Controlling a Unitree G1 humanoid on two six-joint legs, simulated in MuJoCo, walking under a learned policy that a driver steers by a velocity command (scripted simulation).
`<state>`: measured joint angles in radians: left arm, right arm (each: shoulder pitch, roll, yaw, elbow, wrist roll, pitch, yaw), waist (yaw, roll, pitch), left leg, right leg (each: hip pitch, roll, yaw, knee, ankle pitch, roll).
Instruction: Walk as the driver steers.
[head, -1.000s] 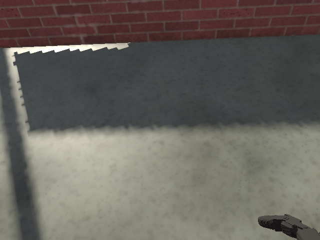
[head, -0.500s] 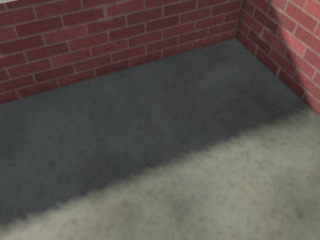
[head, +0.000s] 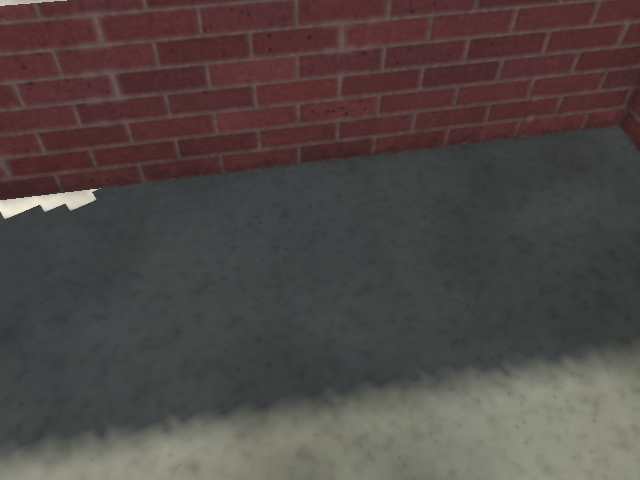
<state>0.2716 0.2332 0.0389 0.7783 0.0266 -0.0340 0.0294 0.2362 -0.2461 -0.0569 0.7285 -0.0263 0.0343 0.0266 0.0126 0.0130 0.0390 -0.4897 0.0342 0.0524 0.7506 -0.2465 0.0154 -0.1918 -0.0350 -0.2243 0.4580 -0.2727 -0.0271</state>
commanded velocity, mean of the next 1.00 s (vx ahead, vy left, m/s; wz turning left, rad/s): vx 0.02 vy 0.00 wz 0.57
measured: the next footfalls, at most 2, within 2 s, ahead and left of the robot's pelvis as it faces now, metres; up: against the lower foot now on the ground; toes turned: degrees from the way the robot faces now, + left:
left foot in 0.06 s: +0.11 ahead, +0.10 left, +0.00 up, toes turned +5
right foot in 0.52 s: +0.10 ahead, -0.08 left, +0.00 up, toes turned +23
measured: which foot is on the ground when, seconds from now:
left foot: up 0.00-0.04, down 0.06-0.54, up 0.56-0.92, down 0.94-1.00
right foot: down 0.00-0.06, up 0.08-0.50, down 0.52-0.94, up 0.96-1.00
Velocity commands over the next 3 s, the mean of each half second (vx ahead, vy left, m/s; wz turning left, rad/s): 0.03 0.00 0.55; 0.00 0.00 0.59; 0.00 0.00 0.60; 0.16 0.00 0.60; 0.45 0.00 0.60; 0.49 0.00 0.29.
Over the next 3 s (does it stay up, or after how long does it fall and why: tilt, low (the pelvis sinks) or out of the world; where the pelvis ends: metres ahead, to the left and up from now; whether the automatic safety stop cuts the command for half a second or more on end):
stays up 0.02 0.60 -0.01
